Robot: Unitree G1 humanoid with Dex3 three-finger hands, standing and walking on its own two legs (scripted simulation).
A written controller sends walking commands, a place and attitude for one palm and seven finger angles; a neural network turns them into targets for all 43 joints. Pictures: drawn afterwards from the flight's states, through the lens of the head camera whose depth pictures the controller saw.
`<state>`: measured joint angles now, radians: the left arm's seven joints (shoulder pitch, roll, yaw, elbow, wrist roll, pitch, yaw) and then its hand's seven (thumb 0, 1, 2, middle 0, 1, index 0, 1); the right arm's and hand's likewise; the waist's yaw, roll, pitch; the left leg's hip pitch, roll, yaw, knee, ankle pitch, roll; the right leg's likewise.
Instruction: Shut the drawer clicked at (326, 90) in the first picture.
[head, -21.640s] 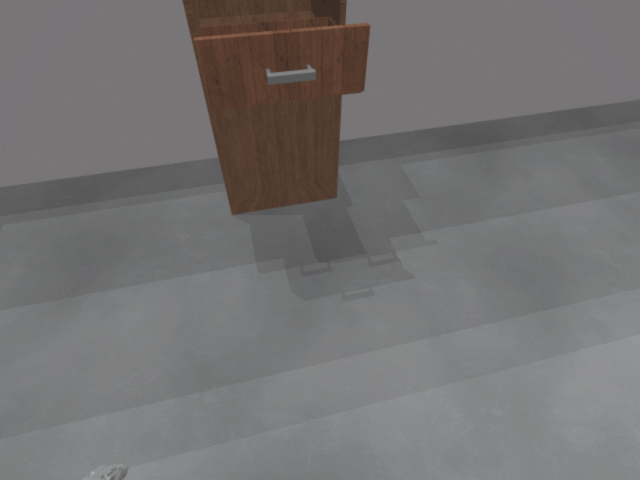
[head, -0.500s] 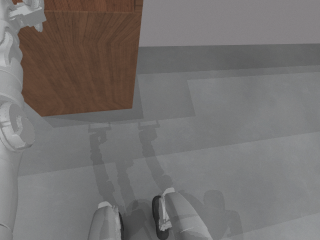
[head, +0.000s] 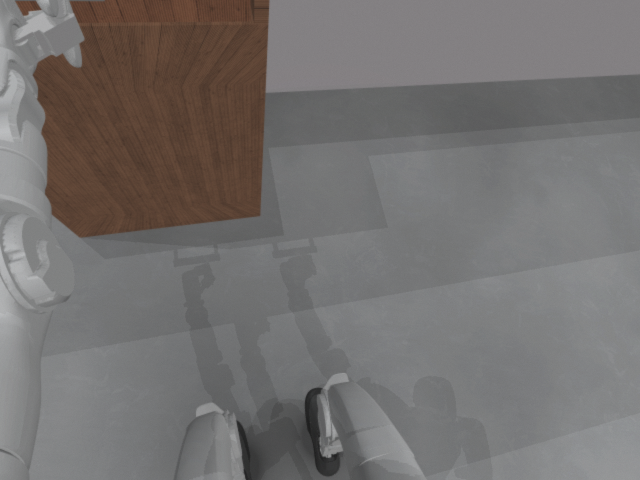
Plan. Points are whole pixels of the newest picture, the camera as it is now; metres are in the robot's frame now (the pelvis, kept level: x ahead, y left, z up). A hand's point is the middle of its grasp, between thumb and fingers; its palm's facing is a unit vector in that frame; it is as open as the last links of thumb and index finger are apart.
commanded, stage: pull the fist back off the drawer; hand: left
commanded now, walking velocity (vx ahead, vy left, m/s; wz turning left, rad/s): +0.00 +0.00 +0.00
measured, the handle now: out of the picture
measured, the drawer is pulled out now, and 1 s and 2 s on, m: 0.00 0.00 0.00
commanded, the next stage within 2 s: draw the hand back to the body in 0.26 s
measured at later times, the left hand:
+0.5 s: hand (58, 39) +0.57 +0.16 +0.10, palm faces +0.02 -1.00 -0.04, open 3.2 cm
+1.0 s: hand out of the picture +0.39 +0.20 +0.17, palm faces +0.15 -0.96 -0.22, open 3.2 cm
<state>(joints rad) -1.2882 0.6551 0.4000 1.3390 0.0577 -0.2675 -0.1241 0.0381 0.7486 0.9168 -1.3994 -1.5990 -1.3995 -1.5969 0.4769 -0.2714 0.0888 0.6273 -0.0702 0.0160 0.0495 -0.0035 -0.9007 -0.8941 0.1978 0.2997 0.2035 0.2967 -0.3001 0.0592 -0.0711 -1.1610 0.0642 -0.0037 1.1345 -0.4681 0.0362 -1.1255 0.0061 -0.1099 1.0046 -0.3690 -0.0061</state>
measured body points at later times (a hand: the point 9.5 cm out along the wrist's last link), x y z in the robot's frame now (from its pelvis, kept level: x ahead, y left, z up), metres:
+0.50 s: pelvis +0.06 +0.00 +0.04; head +0.20 +0.01 +0.46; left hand +0.57 +0.22 +0.11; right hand +0.05 -0.26 -0.08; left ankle +0.02 +0.10 -0.65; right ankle +0.05 -0.13 -0.65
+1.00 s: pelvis +0.07 +0.00 +0.08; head +0.09 -0.02 +0.53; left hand +0.38 +0.25 +0.18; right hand +0.24 -0.24 -0.02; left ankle +0.02 +0.10 -0.65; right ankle +0.05 -0.13 -0.65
